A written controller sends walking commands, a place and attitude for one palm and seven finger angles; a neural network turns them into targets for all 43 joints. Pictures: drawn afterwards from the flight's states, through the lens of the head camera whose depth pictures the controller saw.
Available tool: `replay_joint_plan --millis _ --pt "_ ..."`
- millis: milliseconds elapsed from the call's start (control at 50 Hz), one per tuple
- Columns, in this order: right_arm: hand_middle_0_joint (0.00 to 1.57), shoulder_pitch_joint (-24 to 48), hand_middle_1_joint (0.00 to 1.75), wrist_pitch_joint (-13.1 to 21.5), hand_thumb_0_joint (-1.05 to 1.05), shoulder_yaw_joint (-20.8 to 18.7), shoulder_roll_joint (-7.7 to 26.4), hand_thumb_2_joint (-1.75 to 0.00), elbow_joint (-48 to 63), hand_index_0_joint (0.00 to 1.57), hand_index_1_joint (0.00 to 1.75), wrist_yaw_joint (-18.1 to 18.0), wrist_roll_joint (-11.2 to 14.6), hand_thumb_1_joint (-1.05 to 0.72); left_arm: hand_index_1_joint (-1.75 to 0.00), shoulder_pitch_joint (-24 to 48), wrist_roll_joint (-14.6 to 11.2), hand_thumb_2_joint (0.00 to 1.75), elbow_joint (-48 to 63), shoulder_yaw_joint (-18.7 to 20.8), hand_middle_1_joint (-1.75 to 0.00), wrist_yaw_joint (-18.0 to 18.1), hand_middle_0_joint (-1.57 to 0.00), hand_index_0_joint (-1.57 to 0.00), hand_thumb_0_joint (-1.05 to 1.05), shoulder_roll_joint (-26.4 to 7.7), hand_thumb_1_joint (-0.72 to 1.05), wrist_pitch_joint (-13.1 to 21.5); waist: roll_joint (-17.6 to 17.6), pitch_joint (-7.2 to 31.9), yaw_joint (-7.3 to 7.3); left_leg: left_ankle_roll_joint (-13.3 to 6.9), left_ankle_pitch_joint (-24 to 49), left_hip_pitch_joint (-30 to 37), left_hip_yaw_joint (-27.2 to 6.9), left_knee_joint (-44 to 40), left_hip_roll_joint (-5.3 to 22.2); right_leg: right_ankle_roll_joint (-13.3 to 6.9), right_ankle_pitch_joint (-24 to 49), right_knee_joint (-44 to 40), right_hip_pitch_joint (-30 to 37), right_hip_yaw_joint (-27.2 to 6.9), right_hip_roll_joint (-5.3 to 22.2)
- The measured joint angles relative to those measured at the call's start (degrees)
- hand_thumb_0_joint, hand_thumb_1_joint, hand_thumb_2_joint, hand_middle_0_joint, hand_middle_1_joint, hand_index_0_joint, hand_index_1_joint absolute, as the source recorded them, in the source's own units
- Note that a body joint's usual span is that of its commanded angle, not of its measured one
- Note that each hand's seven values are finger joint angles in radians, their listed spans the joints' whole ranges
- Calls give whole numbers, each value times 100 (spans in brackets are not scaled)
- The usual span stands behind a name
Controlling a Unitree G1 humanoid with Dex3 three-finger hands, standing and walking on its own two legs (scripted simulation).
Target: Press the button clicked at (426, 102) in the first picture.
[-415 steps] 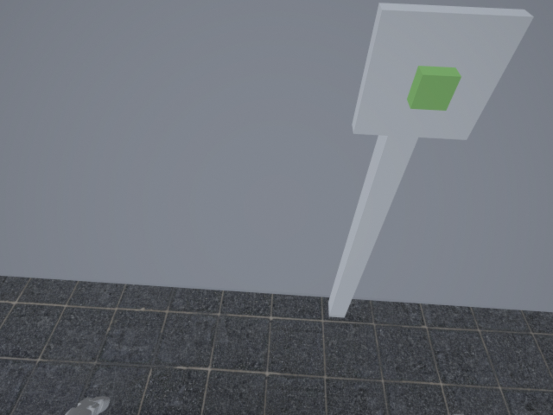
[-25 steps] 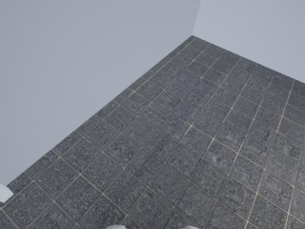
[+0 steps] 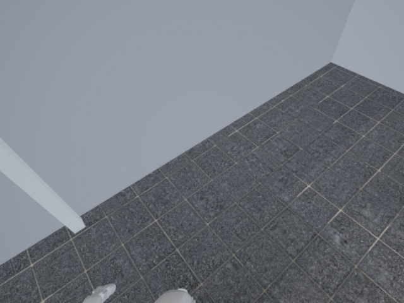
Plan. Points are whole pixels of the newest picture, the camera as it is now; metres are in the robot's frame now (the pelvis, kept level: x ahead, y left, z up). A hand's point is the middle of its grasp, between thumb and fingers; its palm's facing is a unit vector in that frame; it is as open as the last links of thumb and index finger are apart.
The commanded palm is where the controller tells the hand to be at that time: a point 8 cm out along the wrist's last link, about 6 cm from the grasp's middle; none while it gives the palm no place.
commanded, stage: turn to face it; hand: left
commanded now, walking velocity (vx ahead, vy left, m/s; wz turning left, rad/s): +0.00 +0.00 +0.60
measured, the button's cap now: out of the picture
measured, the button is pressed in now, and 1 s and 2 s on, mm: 0 0 0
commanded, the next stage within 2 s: take the last steps up to it in 0.94 s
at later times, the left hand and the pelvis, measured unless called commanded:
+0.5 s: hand out of the picture -0.02 +0.28 -0.17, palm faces +0.36 -0.90 -0.26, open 7.4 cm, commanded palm none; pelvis -0.02 +0.04 +0.00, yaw +18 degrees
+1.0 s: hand out of the picture -0.06 +0.19 -0.14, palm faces +0.55 -0.79 -0.27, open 7.3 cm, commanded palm none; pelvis +0.00 +0.00 +0.01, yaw +33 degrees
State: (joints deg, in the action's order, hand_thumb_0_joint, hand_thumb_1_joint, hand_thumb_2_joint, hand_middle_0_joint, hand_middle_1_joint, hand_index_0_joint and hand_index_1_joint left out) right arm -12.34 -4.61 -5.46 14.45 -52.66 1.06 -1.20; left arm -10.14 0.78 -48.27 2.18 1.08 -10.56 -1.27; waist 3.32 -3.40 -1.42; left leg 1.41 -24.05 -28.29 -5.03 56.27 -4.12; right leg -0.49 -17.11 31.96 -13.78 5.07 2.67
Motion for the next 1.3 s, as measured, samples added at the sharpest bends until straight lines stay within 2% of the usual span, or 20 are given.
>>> replay_joint_plan --millis 60,120,240,300,340,380,440,520,640,720,760,800,860,920,1040,1100,1160,1180,1240,1300 --pt "20 3 30 -12 1 -25 59 -89 -24 20 30 54 -8 -91 -30 -127 20 90 -104 -14 -30 15 -20 -21 1 33 91 -20 -56 -29 -31 127 233 -189 252 928 232 5 74 -213 155 178 141" --pt "20 -1 30 -31 1 -13 71 -90 -56 19 30 71 6 -91 -30 -194 37 90 -184 -20 -30 13 -20 -21 1 22 91 -17 -172 -79 -31 230 220 -41 399 814 450 33 101 -295 232 384 310" --pt "20 187 30 -37 1 69 64 -90 -108 19 30 66 51 -91 -30 -263 78 90 -260 12 -30 -35 -20 -21 1 -108 91 -12 -403 -230 138 231 -122 630 709 -705 634 181 -13 -79 134 779 665" --pt "20 273 30 88 1 130 60 -90 1 19 30 59 64 -91 -30 -344 48 90 -305 76 -30 -50 -20 -21 1 -246 91 -54 -507 -235 184 144 460 1153 879 -1965 585 336 -217 337 -40 966 871" --pt "20 347 30 208 1 144 25 -90 75 19 30 51 55 -91 -30 -369 6 90 -346 146 -30 -56 -20 -21 1 -385 91 -146 -618 -234 210 -207 633 1169 860 -2130 488 441 -788 1147 -424 711 954" --pt "20 410 30 294 1 190 -60 -90 117 19 30 9 51 -91 -30 -322 3 90 -445 204 -30 -20 -20 -21 1 -503 91 -278 -675 -262 240 -280 485 1114 793 -1982 456 502 -1316 2205 -863 233 755" --pt "20 386 30 335 1 236 -137 -89 164 20 30 -78 26 -91 -30 -220 -14 90 -520 254 -30 -36 -20 -20 1 -560 91 -322 -586 -226 208 -255 616 1215 586 -2236 442 551 -1079 3099 -1281 -62 497" --pt "20 347 30 306 1 283 -184 -89 145 20 30 -88 16 -91 -30 -80 -25 90 -384 244 -30 -76 -20 -20 1 -536 91 -260 -479 -177 193 -278 878 1349 337 -2618 359 588 -753 2971 -1395 -230 331" --pt "21 265 30 249 1 260 -206 -89 134 20 30 -66 -6 -91 -30 152 -39 90 -169 179 -30 -69 -20 -20 1 -376 91 -195 -327 -113 90 -209 1011 1298 -23 -2716 200 565 -776 1933 -1061 -343 104" --pt "21 172 30 196 1 204 -161 -89 126 20 30 -69 8 -90 -30 184 -66 90 -36 93 -30 -59 -20 -20 1 -236 91 -62 -185 -46 31 -72 906 1111 -257 -2417 96 490 -248 489 -412 -269 -87" --pt "21 138 30 168 1 142 -83 -89 101 20 30 -71 47 -91 -30 156 -17 90 -13 36 -30 -41 -20 -20 1 -125 91 52 -25 -44 38 -30 397 858 -322 -1792 77 69 8 228 -269 -128 -138" --pt "21 115 30 100 1 90 -28 -89 35 20 30 -75 34 -91 -30 76 -1 90 -20 -20 -30 -34 -20 -20 1 -23 91 95 26 -42 41 -17 -228 491 -195 -624 13 -104 -89 278 -202 0 -63" --pt "20 97 30 39 1 51 32 -89 -60 20 30 -31 13 -91 -30 -94 9 90 -104 -43 -30 -10 -20 -21 1 82 91 67 26 -30 48 44 -56 126 83 700 125 -120 -33 28 15 128 41" --pt "20 77 30 20 1 60 35 -90 -137 20 30 -8 10 -91 -30 -231 22 90 -235 -51 -30 5 -20 -21 1 118 91 59 -42 -33 48 131 204 70 220 1025 313 -116 68 -188 158 259 130" --pt "20 150 30 -6 1 142 -35 -90 -326 19 30 -33 44 -91 -30 -463 66 90 -479 -35 -30 -5 -20 -21 1 92 91 81 -236 -100 185 200 -60 549 407 -108 531 -70 135 -318 220 482 289" --pt "20 252 30 47 1 214 -97 -90 -378 19 30 -62 72 -91 -30 -567 79 90 -628 -5 -30 -10 -20 -21 1 19 91 85 -334 -134 295 148 -149 912 559 -968 531 -1 116 -245 181 578 356" --pt "20 268 30 200 1 294 -178 -90 -372 19 30 -70 63 -91 -30 -731 55 90 -834 38 -30 -23 -20 -21 1 -89 91 60 -415 -48 359 41 245 1457 779 -2125 512 122 2 -33 112 679 408" --pt "20 237 30 283 1 314 -195 -90 -349 19 30 -68 48 -91 -30 -811 32 90 -890 53 -30 -36 -20 -21 1 -124 91 32 -411 26 357 -66 438 1607 769 -2505 521 162 -110 156 23 709 409" --pt "20 162 30 446 1 379 -390 -90 -360 19 30 -101 -5 -91 -30 -915 42 90 -1134 93 -30 -57 -20 -20 1 -247 91 -128 -590 78 393 -306 486 1681 864 -2384 456 190 -1029 1390 -427 271 312" --pt "20 -99 30 552 1 426 -522 -89 -410 20 30 -186 -5 -91 -30 -925 67 90 -1303 93 -30 -143 -20 -20 1 -261 91 -140 -551 170 306 -359 598 2008 823 -2820 462 176 -719 2473 -922 49 190"
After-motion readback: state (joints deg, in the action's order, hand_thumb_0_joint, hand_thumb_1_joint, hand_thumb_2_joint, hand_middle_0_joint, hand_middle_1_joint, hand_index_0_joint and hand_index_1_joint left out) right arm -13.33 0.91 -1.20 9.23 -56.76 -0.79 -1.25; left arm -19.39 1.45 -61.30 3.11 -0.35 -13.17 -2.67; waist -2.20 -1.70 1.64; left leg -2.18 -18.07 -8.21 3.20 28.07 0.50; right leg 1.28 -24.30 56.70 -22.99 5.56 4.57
